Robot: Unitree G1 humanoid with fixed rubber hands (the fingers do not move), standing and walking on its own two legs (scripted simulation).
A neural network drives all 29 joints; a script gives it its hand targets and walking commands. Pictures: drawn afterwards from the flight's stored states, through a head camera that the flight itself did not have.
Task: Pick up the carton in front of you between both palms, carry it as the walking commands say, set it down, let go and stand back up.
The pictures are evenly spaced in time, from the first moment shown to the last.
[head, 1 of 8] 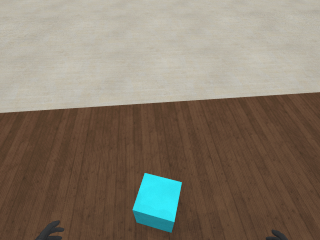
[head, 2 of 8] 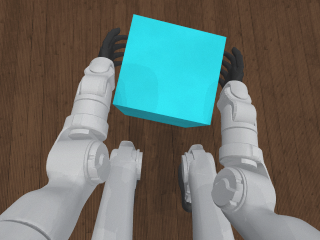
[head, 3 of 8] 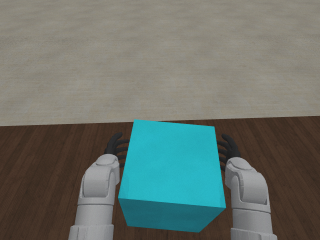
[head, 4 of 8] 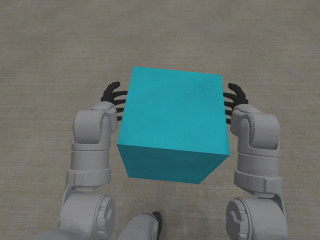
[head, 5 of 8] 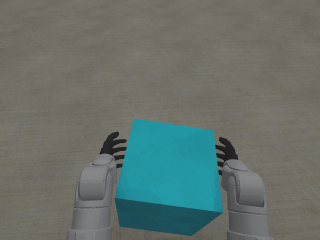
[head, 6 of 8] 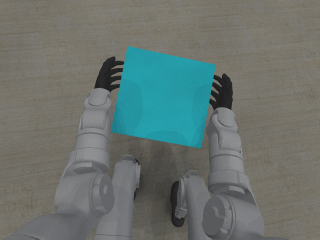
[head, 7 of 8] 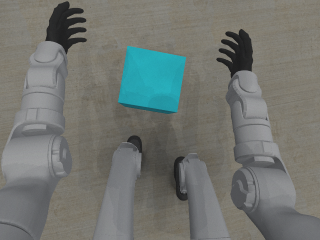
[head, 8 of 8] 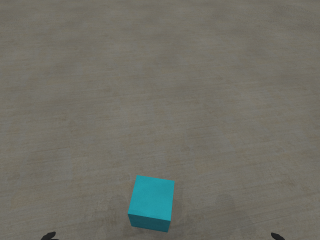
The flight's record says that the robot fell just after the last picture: no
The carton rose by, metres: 0.68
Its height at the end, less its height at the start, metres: -0.09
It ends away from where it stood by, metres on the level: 3.33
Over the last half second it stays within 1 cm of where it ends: yes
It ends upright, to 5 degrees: yes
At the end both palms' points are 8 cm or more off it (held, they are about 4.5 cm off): yes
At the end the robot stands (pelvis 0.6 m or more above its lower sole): yes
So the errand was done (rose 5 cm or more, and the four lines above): yes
